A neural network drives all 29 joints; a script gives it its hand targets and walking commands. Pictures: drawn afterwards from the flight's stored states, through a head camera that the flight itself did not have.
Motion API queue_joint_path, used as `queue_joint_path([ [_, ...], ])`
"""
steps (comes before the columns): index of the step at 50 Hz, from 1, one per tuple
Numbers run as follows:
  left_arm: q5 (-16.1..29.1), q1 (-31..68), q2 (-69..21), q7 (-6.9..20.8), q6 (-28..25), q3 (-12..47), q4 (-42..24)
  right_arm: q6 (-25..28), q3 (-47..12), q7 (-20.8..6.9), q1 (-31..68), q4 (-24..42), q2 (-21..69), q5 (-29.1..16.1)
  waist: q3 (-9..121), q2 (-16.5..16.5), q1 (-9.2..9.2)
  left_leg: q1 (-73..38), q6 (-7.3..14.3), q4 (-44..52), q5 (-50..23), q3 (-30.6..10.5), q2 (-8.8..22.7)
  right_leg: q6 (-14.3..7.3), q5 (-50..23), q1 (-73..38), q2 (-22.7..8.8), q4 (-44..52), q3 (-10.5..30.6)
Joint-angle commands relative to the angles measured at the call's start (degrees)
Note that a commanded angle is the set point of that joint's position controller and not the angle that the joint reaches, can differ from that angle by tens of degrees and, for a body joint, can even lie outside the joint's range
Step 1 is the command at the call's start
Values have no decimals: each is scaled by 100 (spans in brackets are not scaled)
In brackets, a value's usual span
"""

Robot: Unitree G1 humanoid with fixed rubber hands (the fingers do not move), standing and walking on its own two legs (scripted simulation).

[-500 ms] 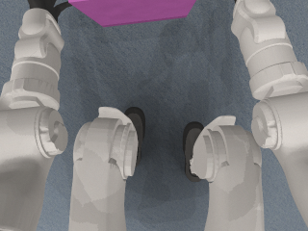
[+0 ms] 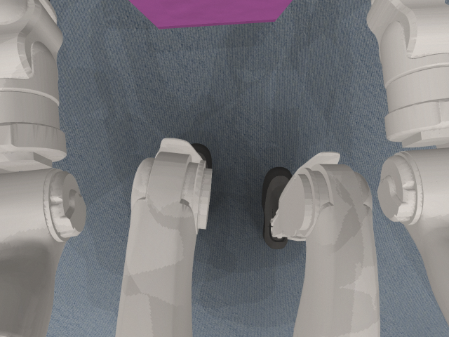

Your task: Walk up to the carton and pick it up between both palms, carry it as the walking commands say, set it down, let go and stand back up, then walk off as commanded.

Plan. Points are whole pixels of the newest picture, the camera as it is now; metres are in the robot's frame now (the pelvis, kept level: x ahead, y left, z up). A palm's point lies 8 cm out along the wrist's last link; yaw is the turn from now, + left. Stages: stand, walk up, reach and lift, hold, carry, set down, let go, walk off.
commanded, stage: set down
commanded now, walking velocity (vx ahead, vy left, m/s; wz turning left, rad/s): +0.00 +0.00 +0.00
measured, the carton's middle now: out of the picture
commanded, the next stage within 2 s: let go in 1.00 s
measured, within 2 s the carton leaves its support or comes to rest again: neither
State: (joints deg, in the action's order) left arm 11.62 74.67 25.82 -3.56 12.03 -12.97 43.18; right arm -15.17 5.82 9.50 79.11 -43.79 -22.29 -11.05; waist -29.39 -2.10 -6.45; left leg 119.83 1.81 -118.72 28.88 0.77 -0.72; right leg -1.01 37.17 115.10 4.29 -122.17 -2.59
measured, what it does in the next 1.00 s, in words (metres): rises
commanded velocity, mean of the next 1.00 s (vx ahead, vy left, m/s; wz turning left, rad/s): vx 0.00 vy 0.00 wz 0.00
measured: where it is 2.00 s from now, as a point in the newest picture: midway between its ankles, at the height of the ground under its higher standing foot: (234, 210)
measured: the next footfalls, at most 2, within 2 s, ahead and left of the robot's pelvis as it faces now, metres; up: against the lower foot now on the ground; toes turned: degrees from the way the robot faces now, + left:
none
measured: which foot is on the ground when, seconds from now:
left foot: down 0.00-1.00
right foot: down 0.00-1.00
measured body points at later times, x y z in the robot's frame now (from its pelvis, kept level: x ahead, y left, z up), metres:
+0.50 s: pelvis +0.00 +0.00 +0.12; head +0.36 +0.04 +0.37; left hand +0.53 +0.30 +0.00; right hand +0.59 -0.12 +0.00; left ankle +0.14 +0.11 -0.37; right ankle +0.10 -0.10 -0.37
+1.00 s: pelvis +0.02 +0.00 +0.25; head +0.35 +0.06 +0.53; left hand +0.52 +0.32 +0.14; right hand +0.59 -0.11 +0.13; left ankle +0.14 +0.11 -0.37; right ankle +0.10 -0.10 -0.37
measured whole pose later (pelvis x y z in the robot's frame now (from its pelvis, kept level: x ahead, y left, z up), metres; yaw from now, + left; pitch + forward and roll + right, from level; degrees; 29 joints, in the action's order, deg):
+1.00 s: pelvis +0.02 +0.00 +0.25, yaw +1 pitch +30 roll -2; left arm 6.9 70.7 25.1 0.7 17.7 -16.1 42.7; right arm -20.2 11.3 4.5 73.5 -43.3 -20.8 -6.1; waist -22.1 -2.2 -6.1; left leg 78.5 0.9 -63.8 14.7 -2.1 -2.4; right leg -0.2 20.7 75.0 4.6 -66.2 1.0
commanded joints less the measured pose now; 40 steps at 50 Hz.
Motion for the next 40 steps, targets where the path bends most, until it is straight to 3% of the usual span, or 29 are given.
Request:
queue_joint_path([
  [1,53,1707,933,107,-28,-82,-1290,82,382,-61,1449,451,-686,200,9653,505,34,-5222,-285,1216,-2407,-78,-59,26,-1162,-1958,178,1448,-2],
  [2,-164,1347,1029,119,-26,-200,-1220,44,281,-75,1466,849,-573,209,10560,448,-255,-5757,-278,1218,-2901,-60,-122,64,-1531,-2452,203,1513,17],
  [3,36,1508,976,66,56,-180,-1451,37,312,-51,1730,1428,-766,140,11004,393,-171,-6051,-273,1181,-3169,-157,-124,53,-1651,-2538,224,1578,-12],
  [5,38,1398,812,117,272,74,-130,-111,487,-78,1591,60,-749,335,9790,367,68,-5570,-262,1555,-2010,-275,-58,19,-782,-2074,136,1799,-110],
  [6,-165,1365,965,126,251,-230,56,-151,488,-127,1432,-137,-675,318,9123,406,-81,-5215,-268,1745,-1668,-133,-81,32,-471,-1812,114,2091,40],
  [7,-2,1519,864,159,218,-71,-517,-146,510,-160,1492,18,-569,400,9488,32,177,-5320,-197,1856,-1883,-271,-69,48,-825,-2242,178,2110,18],
  [9,-75,2073,1407,30,86,-306,-2659,-26,452,-91,2258,2061,-865,257,12041,227,-189,-6739,-223,1655,-3324,-130,-100,138,-1842,-3278,254,2009,16],
  [11,-262,1784,1444,11,437,-267,-1137,-302,571,-52,2118,1219,-1077,278,11362,205,-231,-6444,-249,1944,-2259,-50,-164,93,-1120,-3167,232,2279,-83],
  [12,-146,1410,1022,132,696,-152,873,-550,610,-195,1754,-792,-886,506,8391,-110,3,-4677,-215,2412,-279,-219,-97,-12,519,-1837,147,2659,-65],
  [15,-143,1669,1291,84,442,-275,-2014,-259,80,-172,2213,2608,-692,-118,12084,48,-383,-7003,-152,2474,-3077,-6,-178,206,-1861,-4100,282,2698,23],
  [16,-219,1403,1362,63,435,-478,-1476,-334,218,-145,1995,1832,-749,67,11831,161,-436,-6622,-221,2429,-2910,111,-225,149,-1879,-3993,233,2769,29],
  [17,-277,1837,1394,15,504,-490,-1923,-398,487,-126,1728,1237,-789,196,12321,415,-228,-7046,-313,2508,-2705,-62,-243,96,-1696,-3682,265,2763,4],
  [19,-373,1388,1192,131,706,-420,-106,-626,611,-218,1391,-332,-752,411,9593,218,-208,-5581,-298,3011,-1244,-41,-157,66,-498,-3006,124,3258,121],
  [20,-162,1407,880,198,712,-298,-839,-568,376,-236,1398,701,-627,313,10786,-94,-47,-6319,-260,3191,-1968,-95,-191,149,-1269,-4054,142,3387,80],
  [22,41,1649,1488,94,539,-406,-2897,-377,352,-99,2172,3376,-1040,102,13824,10,-185,-8062,-184,2734,-4101,1,-333,218,-2965,-5228,257,3256,80],
  [23,-77,1893,1743,106,623,-421,-2135,-491,561,-85,2128,2404,-1071,375,12977,-222,-14,-7270,-200,2844,-3232,-54,-254,249,-2299,-4845,240,3252,-101],
  [24,-209,1456,1635,168,818,-450,-442,-771,792,-159,1406,394,-865,422,10217,132,-62,-6048,-234,3340,-1499,-42,-203,113,-601,-3663,166,3640,96],
  [25,-99,1146,1180,244,853,-538,-669,-803,433,-199,1431,789,-526,252,10713,-274,-376,-6445,-216,3507,-2172,-27,-310,205,-1258,-4406,142,3811,187],
  [26,-164,1322,1119,287,802,-273,-1217,-768,407,-197,1301,1035,-462,218,11201,177,-258,-6830,-249,3791,-2427,-81,-255,238,-1641,-4708,131,3979,241],
  [27,-118,1815,1521,211,642,-499,-2680,-595,415,-147,1879,2697,-1010,162,12886,-15,-216,-7857,-238,3524,-3293,4,-332,274,-2395,-5347,219,3947,252],
  [28,-144,1696,1675,187,585,-553,-2767,-599,270,-117,1534,2470,-814,-48,13232,480,-305,-8232,-209,3484,-3907,122,-310,249,-2851,-5510,189,3983,284],
  [30,-210,1344,1071,312,857,-143,-730,-683,936,-272,1077,523,-1019,363,10787,749,184,-7809,-381,3920,-2410,-286,-135,164,-1177,-3651,164,4180,-82],
  [33,-123,1680,1561,235,637,-434,-2773,-557,519,-232,1872,2897,-1083,104,12997,328,-241,-8899,-275,4077,-3857,-20,-266,242,-2742,-5665,210,4636,198],
  [34,-14,1284,1390,272,724,-361,-1673,-596,676,-227,1397,1752,-1137,432,12040,40,80,-8274,-267,4157,-3338,-138,-239,250,-2256,-5270,172,4650,38],
  [35,-277,1352,1760,291,771,-706,-1156,-687,658,-255,1382,1513,-908,323,11402,-119,-174,-7935,-169,4443,-2935,-141,-188,316,-2092,-5332,170,4862,143],
  [37,-223,1103,1267,356,780,-378,-1226,-691,675,-354,928,977,-867,394,11065,106,-97,-8180,-206,4783,-3172,-228,-183,327,-2087,-5102,147,5112,227],
  [38,-150,1009,1275,365,694,-424,-1557,-614,533,-324,971,1412,-729,460,11935,12,-147,-8552,-212,4877,-3572,-126,-236,357,-2674,-6036,154,5227,220],
  [39,-221,1109,1308,388,660,-538,-1290,-607,276,-334,1326,1723,-492,92,11733,-19,-450,-8477,-108,4933,-3645,-34,-231,371,-2689,-6025,91,5430,315],
  [40,-186,1012,1405,375,589,-551,-1785,-543,599,-300,1178,1847,-941,300,12299,211,-197,-8929,-158,4908,-3853,-116,-201,311,-2947,-6230,159,5271,255],
])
